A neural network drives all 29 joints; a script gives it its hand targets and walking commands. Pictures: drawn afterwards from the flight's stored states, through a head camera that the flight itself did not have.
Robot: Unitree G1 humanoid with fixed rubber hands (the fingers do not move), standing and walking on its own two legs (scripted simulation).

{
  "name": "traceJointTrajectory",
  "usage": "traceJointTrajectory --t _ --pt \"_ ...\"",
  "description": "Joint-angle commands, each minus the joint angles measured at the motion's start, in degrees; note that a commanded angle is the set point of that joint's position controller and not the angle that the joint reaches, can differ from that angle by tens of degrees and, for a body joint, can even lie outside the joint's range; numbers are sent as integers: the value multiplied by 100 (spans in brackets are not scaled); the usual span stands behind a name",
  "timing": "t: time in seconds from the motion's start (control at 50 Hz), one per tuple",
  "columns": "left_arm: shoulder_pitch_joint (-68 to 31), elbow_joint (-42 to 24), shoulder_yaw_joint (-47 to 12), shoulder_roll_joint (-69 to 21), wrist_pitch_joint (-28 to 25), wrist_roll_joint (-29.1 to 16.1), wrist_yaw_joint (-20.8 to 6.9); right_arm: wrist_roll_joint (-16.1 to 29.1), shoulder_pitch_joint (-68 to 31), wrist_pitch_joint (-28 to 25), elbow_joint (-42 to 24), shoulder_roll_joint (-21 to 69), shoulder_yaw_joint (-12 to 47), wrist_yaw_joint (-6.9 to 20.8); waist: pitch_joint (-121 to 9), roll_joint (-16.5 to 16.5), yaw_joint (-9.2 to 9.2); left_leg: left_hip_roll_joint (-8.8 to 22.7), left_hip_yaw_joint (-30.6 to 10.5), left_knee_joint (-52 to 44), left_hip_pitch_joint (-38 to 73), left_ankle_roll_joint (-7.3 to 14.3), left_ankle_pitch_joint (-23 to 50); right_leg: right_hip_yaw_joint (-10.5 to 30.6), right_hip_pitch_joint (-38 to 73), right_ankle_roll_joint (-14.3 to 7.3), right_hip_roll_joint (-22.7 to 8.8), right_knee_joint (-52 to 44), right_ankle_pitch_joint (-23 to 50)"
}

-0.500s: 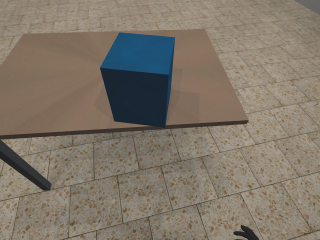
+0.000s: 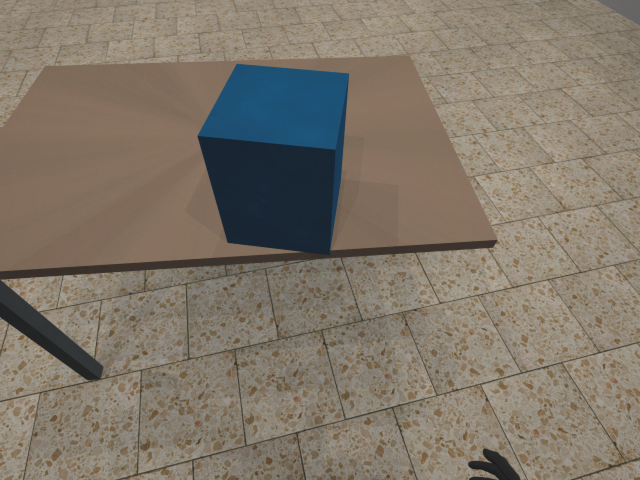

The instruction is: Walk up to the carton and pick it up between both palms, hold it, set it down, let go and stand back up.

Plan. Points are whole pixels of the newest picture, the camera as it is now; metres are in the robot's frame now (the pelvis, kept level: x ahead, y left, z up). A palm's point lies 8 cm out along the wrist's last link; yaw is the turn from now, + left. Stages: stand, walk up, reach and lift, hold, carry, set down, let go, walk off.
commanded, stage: stand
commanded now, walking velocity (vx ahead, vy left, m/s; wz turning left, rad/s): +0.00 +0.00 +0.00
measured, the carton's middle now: (284, 163) +0.63 +0.06 +0.00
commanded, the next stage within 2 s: none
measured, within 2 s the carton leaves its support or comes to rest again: neither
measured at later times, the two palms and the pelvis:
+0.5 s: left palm out of the picture +0.07 +0.28 -0.12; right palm out of the picture +0.09 -0.24 -0.12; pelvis +0.00 +0.00 +0.00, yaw +0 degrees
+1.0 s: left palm out of the picture +0.07 +0.28 -0.12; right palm out of the picture +0.09 -0.25 -0.12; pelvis +0.00 +0.00 +0.00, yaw +0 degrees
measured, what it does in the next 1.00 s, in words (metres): stands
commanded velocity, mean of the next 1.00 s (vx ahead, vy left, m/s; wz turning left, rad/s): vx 0.00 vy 0.00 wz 0.00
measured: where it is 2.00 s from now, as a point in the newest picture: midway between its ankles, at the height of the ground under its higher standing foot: outside the picture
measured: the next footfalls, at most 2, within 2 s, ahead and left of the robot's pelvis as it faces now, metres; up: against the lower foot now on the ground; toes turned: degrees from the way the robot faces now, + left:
none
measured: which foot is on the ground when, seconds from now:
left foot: down 0.00-1.00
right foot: down 0.00-1.00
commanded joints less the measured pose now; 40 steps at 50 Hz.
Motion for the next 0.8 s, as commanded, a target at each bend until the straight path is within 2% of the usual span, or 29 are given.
traceJointTrajectory --t 0.0,0.02,0.04,0.08,0.14,0.16,0.18,0.2,0.24,0.26,0.28,0.32,0.34,0.36,0.42,0.44,0.46,0.48,0.5,0.52,0.54,0.56,0.58,0.62,0.68,0.7,0.74,0.76,0.78 --pt "-224 -46 355 1318 -152 152 50 70 -212 -235 -99 -1586 -144 -82 -1240 268 65 580 -477 -574 869 133 18 541 687 -313 -740 -565 -143" --pt "-229 17 353 1329 -181 204 28 57 -242 -213 -17 -1543 -139 -30 -1260 405 -3 605 -545 -594 921 144 -72 591 595 -342 -745 -619 -127" --pt "-124 29 307 1288 -184 160 15 60 -54 -234 50 -1576 -117 12 -1075 43 22 651 -475 -685 837 138 43 609 619 -317 -711 -681 -145" --pt "14 19 337 1357 -182 170 38 69 -192 -221 -33 -1767 -170 2 -1080 555 -15 641 -622 -818 983 169 -213 641 592 -348 -707 -803 -322" --pt "-552 -101 311 1191 -115 120 71 52 -132 -233 20 -1607 -125 -23 -864 95 -34 646 -713 -981 680 143 -548 599 466 -344 -655 -663 -638" --pt "-198 -128 269 1019 -134 141 12 38 -177 -211 -75 -1562 -74 -31 -1054 660 29 666 -586 -806 907 195 -384 651 419 -337 -691 -746 -578" --pt "-49 114 274 1298 -111 91 56 42 -52 -190 40 -1492 -77 7 -1130 316 44 751 -794 -906 826 204 -518 522 548 -367 -601 -522 -575" --pt "68 49 327 1281 -129 167 30 75 -37 -196 46 -1643 -70 0 -1067 520 63 718 -798 -1003 620 197 -893 507 681 -356 -560 -596 -677" --pt "-20 -48 283 1168 -119 177 23 47 -266 -197 -49 -1656 -125 -1 -1093 201 119 666 -725 -1008 554 162 -667 463 802 -285 -630 -566 -463" --pt "22 4 341 1185 -180 184 22 72 -264 -216 22 -1648 -123 -14 -1249 296 176 573 -653 -791 719 169 -502 485 923 -287 -593 -603 -174" --pt "-146 8 284 1282 -130 195 48 81 -118 -241 -57 -1644 -127 -10 -1264 477 -81 617 -569 -948 793 112 -337 518 808 -334 -656 -559 -132" --pt "-5 31 299 1232 -89 144 25 47 -294 -261 -98 -1584 -83 -29 -1113 566 93 705 -687 -762 830 145 -277 556 640 -372 -620 -597 -347" --pt "-76 7 304 1241 -124 95 24 91 89 -271 6 -1603 -106 -53 -1461 440 -105 723 -739 -854 968 143 -228 464 788 -330 -572 -482 -210" --pt "-149 14 344 1312 -113 94 28 41 -72 -263 34 -1693 -122 -29 -1404 171 85 743 -805 -792 933 159 -21 367 769 -308 -552 -470 -98" --pt "110 66 338 1393 -127 156 65 86 -36 -198 -15 -1657 -176 -22 -1314 538 12 699 -692 -888 940 85 -556 427 734 -313 -559 -460 -327" --pt "-124 -72 295 1131 -154 160 27 35 -193 -252 -11 -1767 -170 -33 -1065 801 80 717 -770 -1082 626 129 -975 463 608 -353 -593 -571 -407" --pt "-290 -10 283 1222 -118 148 -19 52 -261 -202 41 -1822 -179 -31 -875 467 -101 734 -791 -1072 567 136 -1112 537 564 -286 -543 -680 -531" --pt "-241 -43 308 1287 -135 161 -28 79 104 -182 26 -1638 -175 -50 -1193 263 -112 786 -710 -882 930 128 -1048 541 545 -272 -597 -690 -776" --pt "-199 -33 254 1237 -155 127 9 57 -160 -140 -44 -1794 -173 -72 -975 105 24 752 -785 -1064 786 170 -928 450 466 -262 -553 -649 -487" --pt "10 99 255 1053 -111 159 -10 50 -8 -149 -61 -1621 -152 -47 -882 563 -38 750 -885 -1166 562 192 -1234 458 588 -302 -552 -515 -655" --pt "265 18 232 1028 -138 117 -11 71 -42 -129 23 -1993 -214 -54 -959 905 69 672 -794 -1182 499 148 -1332 356 745 -252 -537 -573 -475" --pt "29 93 312 1443 -66 169 53 70 -313 -140 -106 -1652 -188 -21 -936 525 107 615 -700 -1082 405 123 -1050 524 689 -334 -616 -520 -548" --pt "253 128 279 1149 -92 140 30 34 -165 -159 -29 -1482 -112 20 -1371 609 170 693 -727 -907 769 183 -958 536 772 -349 -692 -664 -741" --pt "70 103 317 1151 -99 135 35 37 -41 -249 11 -1711 -187 -15 -999 93 20 667 -696 -936 694 89 -638 539 573 -319 -594 -756 -495" --pt "33 44 233 1223 -184 116 21 85 -133 -244 10 -1581 -166 -17 -1220 150 89 572 -596 -642 918 158 -14 592 695 -394 -754 -666 -219" --pt "-241 54 284 1317 -116 140 56 128 -203 -227 -28 -1550 -95 -7 -1447 446 -26 697 -678 -794 943 163 -297 560 752 -349 -747 -748 -299" --pt "-69 186 348 1329 -111 160 62 88 -25 -222 36 -1566 -109 -8 -1248 708 -5 705 -830 -1090 813 121 -740 549 742 -354 -686 -552 -697" --pt "18 96 366 1285 -124 153 70 54 -155 -219 20 -1763 -193 -13 -1202 651 126 619 -750 -896 771 134 -849 601 710 -352 -621 -670 -548" --pt "-209 16 415 1504 -96 107 94 64 -42 -189 29 -1665 -179 -5 -1274 391 -53 588 -648 -863 873 124 -433 665 629 -418 -700 -672 -608"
